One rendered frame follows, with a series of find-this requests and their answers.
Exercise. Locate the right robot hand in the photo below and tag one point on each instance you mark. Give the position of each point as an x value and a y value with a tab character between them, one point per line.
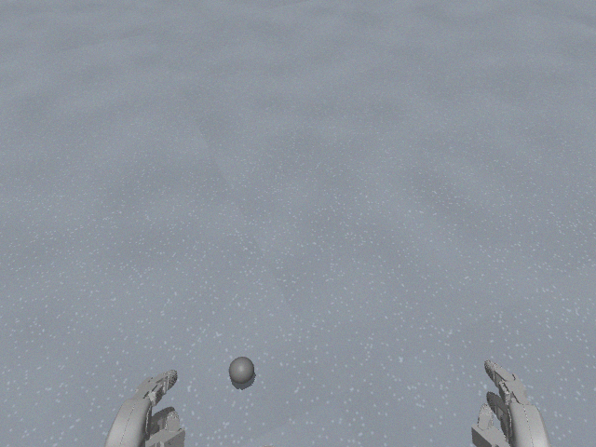
521	422

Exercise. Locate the ball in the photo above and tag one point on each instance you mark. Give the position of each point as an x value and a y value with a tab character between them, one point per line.
241	370

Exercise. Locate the left robot hand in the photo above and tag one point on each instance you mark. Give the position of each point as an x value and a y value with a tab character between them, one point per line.
134	425

